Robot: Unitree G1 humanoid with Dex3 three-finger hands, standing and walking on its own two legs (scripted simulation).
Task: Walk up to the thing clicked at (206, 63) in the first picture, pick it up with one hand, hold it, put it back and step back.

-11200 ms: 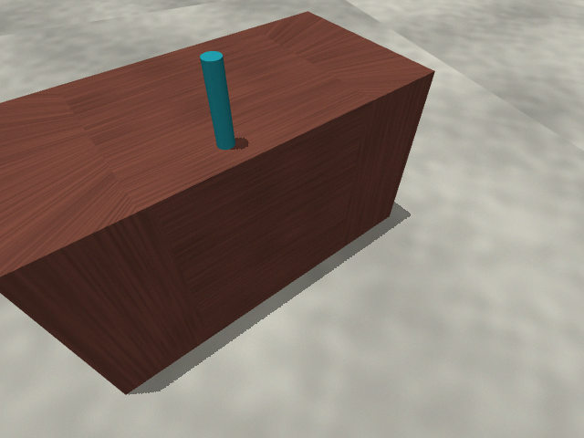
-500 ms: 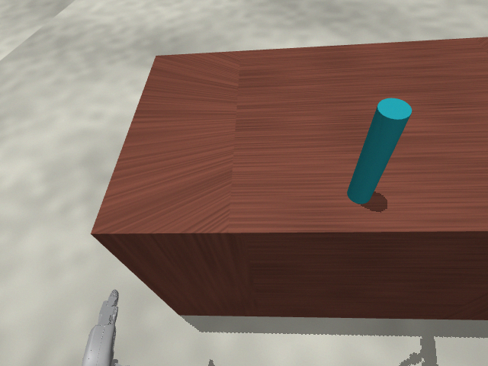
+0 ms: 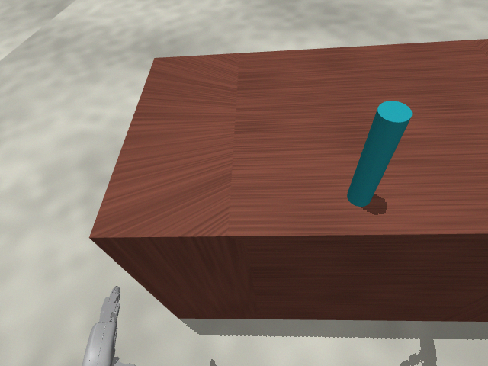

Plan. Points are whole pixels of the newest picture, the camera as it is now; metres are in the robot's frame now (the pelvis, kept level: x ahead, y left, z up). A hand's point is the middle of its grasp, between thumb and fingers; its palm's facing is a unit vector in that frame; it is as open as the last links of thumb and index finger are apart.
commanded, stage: go down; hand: right
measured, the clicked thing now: (373, 161) +0.45 -0.17 +0.06
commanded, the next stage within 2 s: approach in 0.14 s
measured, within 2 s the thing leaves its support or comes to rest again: neither
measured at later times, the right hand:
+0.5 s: hand out of the picture +0.37 -0.34 +0.10, palm faces +0.06 +1.00 +0.02, open 17.7 cm
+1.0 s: hand (388, 190) +0.43 -0.21 +0.01, palm faces +0.02 +1.00 +0.07, open 17.8 cm
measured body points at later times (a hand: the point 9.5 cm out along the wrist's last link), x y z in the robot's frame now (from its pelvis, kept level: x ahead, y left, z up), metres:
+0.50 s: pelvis +0.00 +0.00 +0.00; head +0.05 -0.02 +0.44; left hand +0.15 +0.25 -0.06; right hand +0.36 -0.40 +0.10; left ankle +0.02 +0.13 -0.72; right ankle -0.02 -0.10 -0.72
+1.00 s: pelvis -0.03 +0.00 -0.05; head +0.06 -0.03 +0.39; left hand +0.11 +0.27 -0.06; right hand +0.42 -0.26 +0.01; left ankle +0.02 +0.13 -0.72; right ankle -0.02 -0.10 -0.72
